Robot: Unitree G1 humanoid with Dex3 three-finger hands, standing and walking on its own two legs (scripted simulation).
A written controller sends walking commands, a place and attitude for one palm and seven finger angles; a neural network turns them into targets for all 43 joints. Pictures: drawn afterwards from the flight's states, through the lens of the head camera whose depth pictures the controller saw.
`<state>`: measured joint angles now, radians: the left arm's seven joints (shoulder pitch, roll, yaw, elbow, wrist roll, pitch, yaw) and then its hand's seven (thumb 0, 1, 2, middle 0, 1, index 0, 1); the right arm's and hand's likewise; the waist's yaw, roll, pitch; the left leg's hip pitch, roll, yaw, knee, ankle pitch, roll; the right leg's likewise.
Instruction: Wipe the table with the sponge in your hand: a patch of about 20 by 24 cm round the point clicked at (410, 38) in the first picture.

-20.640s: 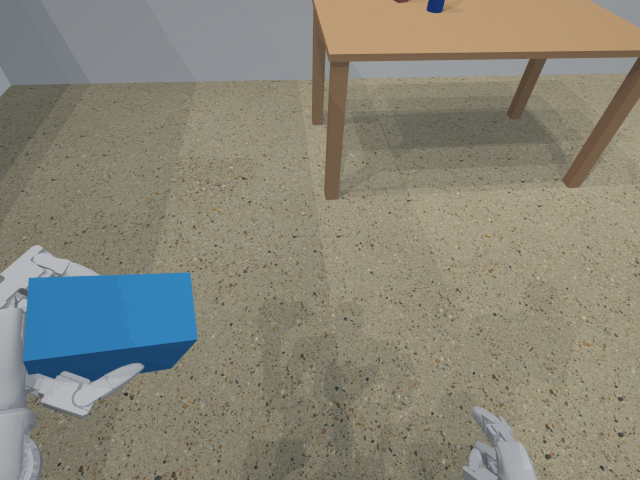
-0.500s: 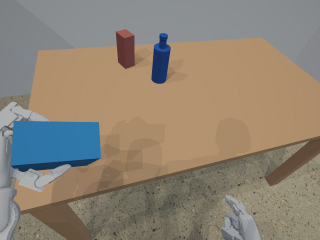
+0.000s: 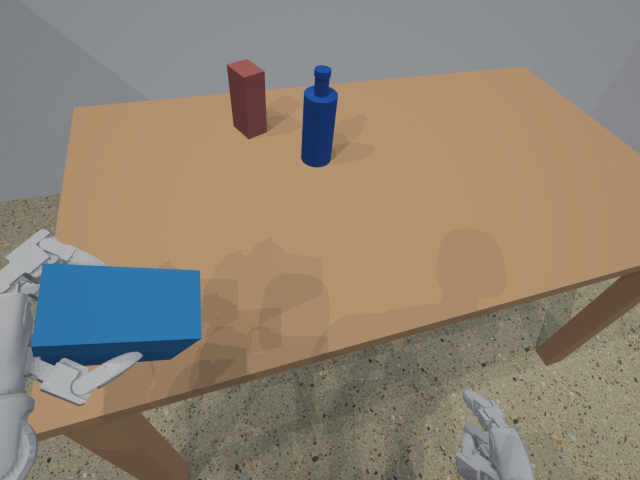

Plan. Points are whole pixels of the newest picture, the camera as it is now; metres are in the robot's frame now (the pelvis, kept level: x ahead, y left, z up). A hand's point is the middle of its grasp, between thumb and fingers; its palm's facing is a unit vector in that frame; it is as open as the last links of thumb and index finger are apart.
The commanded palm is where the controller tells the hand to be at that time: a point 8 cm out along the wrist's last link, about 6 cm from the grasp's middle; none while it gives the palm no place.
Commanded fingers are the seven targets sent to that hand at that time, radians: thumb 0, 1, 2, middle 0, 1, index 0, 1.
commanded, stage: look again from close up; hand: left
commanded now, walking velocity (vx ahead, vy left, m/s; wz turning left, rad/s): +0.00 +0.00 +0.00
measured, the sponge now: (141, 319) +0.24 +0.21 +0.12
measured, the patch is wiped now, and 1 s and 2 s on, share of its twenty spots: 0.00 0.00 0.00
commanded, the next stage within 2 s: shuffle to correct the standing spot in 0.16 s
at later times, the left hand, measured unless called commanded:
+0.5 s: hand (158, 287) +0.25 +0.19 +0.15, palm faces +0.32 -0.87 -0.38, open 10.6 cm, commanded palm +0.19 +0.23 +0.17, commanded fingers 0.00 0.10 1.30 -1.20 -1.60 -1.20 -1.60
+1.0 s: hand (229, 295) +0.25 +0.12 +0.15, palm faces +0.28 -0.88 -0.39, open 10.6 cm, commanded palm +0.19 +0.17 +0.17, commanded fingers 0.00 0.10 1.30 -1.20 -1.60 -1.20 -1.60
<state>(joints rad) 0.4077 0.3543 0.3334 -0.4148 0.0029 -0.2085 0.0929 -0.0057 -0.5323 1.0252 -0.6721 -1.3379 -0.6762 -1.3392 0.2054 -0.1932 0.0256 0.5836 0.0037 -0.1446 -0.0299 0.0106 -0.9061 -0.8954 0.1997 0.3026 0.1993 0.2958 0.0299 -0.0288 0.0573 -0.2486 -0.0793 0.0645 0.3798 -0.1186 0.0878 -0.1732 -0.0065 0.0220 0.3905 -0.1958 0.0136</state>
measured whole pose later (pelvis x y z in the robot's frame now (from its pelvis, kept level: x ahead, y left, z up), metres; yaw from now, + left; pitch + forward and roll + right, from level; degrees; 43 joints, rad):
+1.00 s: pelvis +0.03 -0.11 -0.01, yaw -2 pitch +0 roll -1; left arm 0.45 0.38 0.35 -0.49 -0.09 -0.14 0.06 -0.01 -0.53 1.03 -0.67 -1.34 -0.68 -1.34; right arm 0.21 -0.21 -0.01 0.56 0.02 -0.08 -0.06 0.01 -0.91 -0.90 0.20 0.30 0.20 0.30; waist 0.00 0.00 0.04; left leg -0.31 0.08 0.02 0.53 -0.22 -0.02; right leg -0.20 0.15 -0.01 0.43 -0.24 -0.11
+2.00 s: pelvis +0.03 -0.01 +0.00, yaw -3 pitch +0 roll -2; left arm 0.45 0.41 0.39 -0.51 -0.03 -0.16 0.07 -0.01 -0.53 1.03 -0.67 -1.33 -0.68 -1.33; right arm 0.17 -0.18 0.06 0.53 0.00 -0.09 0.00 0.01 -0.91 -0.90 0.20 0.30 0.20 0.30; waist 0.00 0.00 0.10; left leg -0.30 -0.05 0.07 0.50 -0.21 0.09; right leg -0.20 0.01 -0.02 0.45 -0.25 0.02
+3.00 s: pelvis +0.02 -0.01 +0.00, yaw -3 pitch +0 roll -1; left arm 0.43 0.39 0.33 -0.40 -0.01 -0.23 0.05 -0.01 -0.54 1.03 -0.68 -1.32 -0.69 -1.32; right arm 0.25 -0.17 0.04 0.59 0.01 -0.14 -0.03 0.01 -0.91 -0.90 0.20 0.30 0.20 0.30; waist 0.03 -0.03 0.06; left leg -0.29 -0.04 0.10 0.48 -0.20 0.09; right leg -0.22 0.01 0.00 0.46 -0.25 0.01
